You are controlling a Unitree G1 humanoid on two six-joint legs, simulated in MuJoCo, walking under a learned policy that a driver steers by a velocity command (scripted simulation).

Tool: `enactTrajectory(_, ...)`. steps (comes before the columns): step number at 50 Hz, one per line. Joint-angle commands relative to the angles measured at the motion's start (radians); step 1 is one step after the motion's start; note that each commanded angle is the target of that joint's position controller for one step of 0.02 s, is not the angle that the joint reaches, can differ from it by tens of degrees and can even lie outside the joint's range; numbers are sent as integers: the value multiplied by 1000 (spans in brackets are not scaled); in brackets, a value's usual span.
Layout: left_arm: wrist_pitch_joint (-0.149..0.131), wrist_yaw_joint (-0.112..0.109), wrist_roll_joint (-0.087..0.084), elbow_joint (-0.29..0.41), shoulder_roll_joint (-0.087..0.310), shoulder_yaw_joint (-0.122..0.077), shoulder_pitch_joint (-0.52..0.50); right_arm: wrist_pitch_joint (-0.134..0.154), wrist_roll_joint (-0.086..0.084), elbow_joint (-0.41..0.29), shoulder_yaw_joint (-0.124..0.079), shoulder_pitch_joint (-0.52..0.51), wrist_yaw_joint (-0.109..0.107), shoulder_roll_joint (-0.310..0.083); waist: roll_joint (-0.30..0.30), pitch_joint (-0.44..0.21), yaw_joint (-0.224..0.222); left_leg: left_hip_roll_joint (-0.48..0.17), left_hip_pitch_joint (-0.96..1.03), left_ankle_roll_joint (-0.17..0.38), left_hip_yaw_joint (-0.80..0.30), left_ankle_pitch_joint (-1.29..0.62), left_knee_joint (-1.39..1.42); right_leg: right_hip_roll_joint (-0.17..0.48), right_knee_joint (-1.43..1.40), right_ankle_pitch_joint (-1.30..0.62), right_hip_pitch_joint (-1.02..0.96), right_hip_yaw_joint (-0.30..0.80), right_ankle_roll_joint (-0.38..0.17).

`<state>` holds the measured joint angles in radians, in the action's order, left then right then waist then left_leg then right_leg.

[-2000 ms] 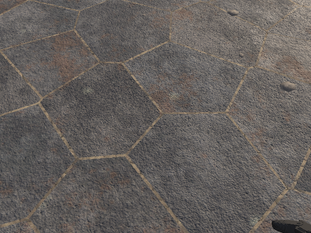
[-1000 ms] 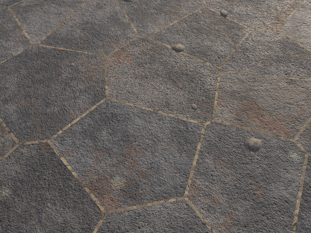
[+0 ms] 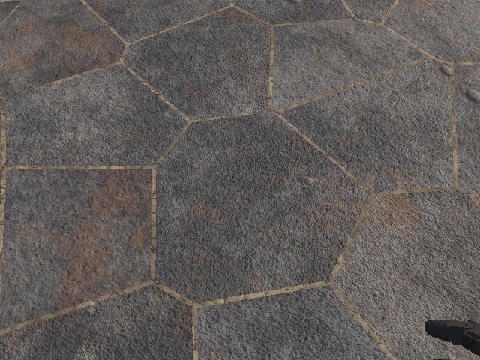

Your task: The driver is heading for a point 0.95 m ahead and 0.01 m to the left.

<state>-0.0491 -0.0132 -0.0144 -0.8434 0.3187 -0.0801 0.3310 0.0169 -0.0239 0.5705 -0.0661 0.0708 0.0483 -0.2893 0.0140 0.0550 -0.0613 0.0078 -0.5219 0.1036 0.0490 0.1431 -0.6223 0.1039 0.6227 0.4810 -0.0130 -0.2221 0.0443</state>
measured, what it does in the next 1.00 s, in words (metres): walks ahead, turning left: right foot, then left foot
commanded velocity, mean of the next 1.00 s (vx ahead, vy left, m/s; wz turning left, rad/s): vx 0.50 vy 0.00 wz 0.32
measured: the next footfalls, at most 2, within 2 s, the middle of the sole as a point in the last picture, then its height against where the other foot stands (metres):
right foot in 0.46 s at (295, 356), level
left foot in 0.96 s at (182, 281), level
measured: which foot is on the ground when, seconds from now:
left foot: down 0.00-0.48, up 0.50-0.94, down 0.96-1.00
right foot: up 0.00-0.44, down 0.46-0.98, up 1.00-1.00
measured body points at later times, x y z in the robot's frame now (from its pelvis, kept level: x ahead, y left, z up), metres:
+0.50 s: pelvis +0.29 -0.01 +0.01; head +0.31 -0.01 +0.46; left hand +0.44 +0.28 -0.06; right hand +0.41 -0.29 -0.10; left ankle +0.12 +0.08 -0.69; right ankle +0.41 -0.10 -0.71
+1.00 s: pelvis +0.54 +0.09 +0.01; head +0.57 +0.11 +0.46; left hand +0.44 +0.36 -0.12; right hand +0.84 -0.06 -0.05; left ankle +0.60 +0.22 -0.71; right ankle +0.42 -0.09 -0.69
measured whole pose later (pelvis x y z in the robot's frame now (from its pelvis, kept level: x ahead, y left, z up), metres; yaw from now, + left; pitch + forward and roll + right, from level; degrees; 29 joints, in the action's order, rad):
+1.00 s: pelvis +0.54 +0.09 +0.01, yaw +17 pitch +2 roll -1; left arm -0.05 0.00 -0.02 -0.88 0.31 -0.05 0.40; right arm 0.08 0.00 0.63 -0.03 0.04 0.03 -0.26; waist -0.01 0.02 -0.08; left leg 0.00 -0.47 0.06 0.02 0.12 -0.55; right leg 0.02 0.68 0.45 0.10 0.02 0.00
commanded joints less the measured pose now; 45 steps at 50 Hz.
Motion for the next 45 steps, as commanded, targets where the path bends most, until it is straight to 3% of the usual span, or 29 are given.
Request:
enactTrajectory(1, -62, 13, 21, 151, 60, 19, -1, 13, -5, -14, -93, 369, -21, -293, 211, -478, 157, -352, 977, 347, -908, 210, 277, -140, 781, 139, 764, 271, -17)
enactTrajectory(2, -83, 23, -23, 175, 139, -3, -123, 28, 6, 1, -72, 350, -14, -220, 103, -358, 195, -323, 906, 277, -785, 205, 324, -81, 788, 39, 859, 324, -35)
enactTrajectory(3, -95, 22, -26, 190, 126, 5, -158, 37, 5, 8, -63, 305, -16, -193, 67, -239, 163, -283, 761, 242, -658, 139, 327, -44, 709, -50, 854, 310, -49)
enactTrajectory(4, -97, 14, 0, 177, 119, 5, -155, 40, 5, 2, -52, 235, -18, -164, 2, -168, 113, -241, 610, 211, -557, 26, 327, -8, 624, -107, 792, 309, -44)
enactTrajectory(5, -89, 11, 18, 170, 130, -2, -138, 41, 14, -11, -43, 185, -21, -139, 16, -138, 74, -209, 499, 200, -486, -81, 342, 13, 559, -143, 715, 314, -36)
enactTrajectory(6, -77, 13, 22, 166, 130, -5, -123, 41, 22, -19, -39, 160, -25, -134, 34, -125, 50, -192, 429, 198, -459, -131, 364, 19, 530, -163, 664, 314, -27)
enactTrajectory(9, -52, 12, 33, 168, 86, 6, -136, 46, 16, 2, -43, 172, -42, -149, 24, -98, 39, -162, 311, 203, -375, -241, 389, 4, 401, -221, 627, 283, 15)
enactTrajectory(14, -54, 25, 25, 211, 34, 30, -330, 34, 4, 41, -50, 237, -64, -173, 55, -52, 111, -90, 236, 131, -304, -103, 373, -67, 29, -535, 543, 270, 34)
enactTrajectory(16, -61, 33, 13, 226, 47, 27, -377, 30, 0, 61, -53, 273, -65, -180, 64, -48, 130, -105, 249, 119, -344, -49, 355, -89, -39, -570, 504, 280, 28)
enactTrajectory(19, -71, 45, 10, 225, 80, 14, -368, 28, -1, 88, -45, 302, -67, -152, 88, -52, 126, -153, 351, 102, -407, -11, 282, -81, -103, -528, 488, 300, -5)
enactTrajectory(21, -77, 46, 11, 215, 91, 4, -315, 22, 5, 97, -44, 296, -65, -148, 117, -51, 95, -165, 386, 83, -430, -67, 225, -86, -131, -445, 426, 277, -42)
enactTrajectory(22, -80, 42, 17, 196, 105, -8, -243, 21, 8, 97, -38, 294, -63, -128, 116, -80, 59, -131, 387, 63, -414, -154, 154, -100, -164, -427, 324, 254, -70)
enactTrajectory(23, -86, 37, 30, 182, 141, -21, -129, 22, 15, 88, -20, 295, -60, -85, 76, -183, 6, -79, 339, 29, -362, -164, -36, -16, -144, -432, 132, 326, -123)
enactTrajectory(24, -83, 33, 47, 160, 230, -44, 5, 31, 5, 77, -2, 405, -61, -34, -142, -344, 7, 45, 58, -49, -243, 59, -380, 190, -157, -345, -227, 667, -270)
enactTrajectory(25, -71, 47, 16, 113, 213, -48, 83, 39, -10, 82, 1, 447, -64, -55, -336, -374, 0, 85, -172, -84, -213, 435, -604, 296, -309, -47, -325, 1023, -354)
enactTrajectory(26, -68, 47, -2, 123, 136, -26, 43, 41, -17, 81, -18, 354, -63, -138, -198, -230, -23, 35, -268, -81, -251, 386, -684, 272, -348, 101, -229, 976, -315)
enactTrajectory(27, -59, 43, 7, 134, 104, -14, -12, 40, -10, 61, -20, 251, -63, -149, -117, -137, -22, -6, -275, -78, -211, 309, -685, 232, -350, 48, -112, 830, -278)
enactTrajectory(28, -54, 41, 17, 134, 84, -4, -55, 43, 7, 45, -17, 192, -61, -136, -79, -65, -3, -37, -258, -76, -182, 252, -629, 188, -373, -61, 8, 723, -269)
enactTrajectory(29, -54, 38, 24, 134, 63, 5, -82, 45, 16, 42, -19, 182, -58, -123, -89, -43, 25, -74, -218, -75, -175, 203, -562, 154, -393, -150, 79, 654, -259)
enactTrajectory(30, -55, 37, 28, 132, 53, 10, -94, 45, 15, 48, -17, 197, -54, -104, -111, -41, 44, -91, -167, -78, -164, 176, -520, 125, -413, -220, 124, 602, -251)
enactTrajectory(32, -60, 35, 18, 118, 60, 9, -82, 43, 14, 57, -9, 209, -50, -70, -126, -54, 54, -99, -139, -88, -134, 152, -451, 108, -440, -333, 150, 529, -265)
enactTrajectory(34, -61, 30, 10, 102, 94, 0, -63, 46, 21, 38, 2, 151, -50, -50, -105, -42, 43, -110, -158, -103, -116, 89, -334, 112, -465, -425, 150, 474, -279)
enactTrajectory(37, -52, 25, 2, 81, 119, -5, -35, 56, 21, 23, 16, 58, -41, -26, -91, -35, 12, -101, -117, -112, -92, -72, -134, 89, -477, -482, 149, 385, -258)
enactTrajectory(42, -33, 23, -11, 32, 138, -7, 53, 66, 5, -9, 16, -77, -21, -34, -90, -5, -33, -63, -49, -105, -67, -173, 48, 111, -452, -494, 95, 350, -234)
enactTrajectory(45, -15, 17, -14, 13, 157, -13, 62, 72, 4, -20, 7, -86, -10, -60, -102, -4, -7, -48, -12, -67, -63, -87, 108, 149, -395, -581, 16, 360, -210)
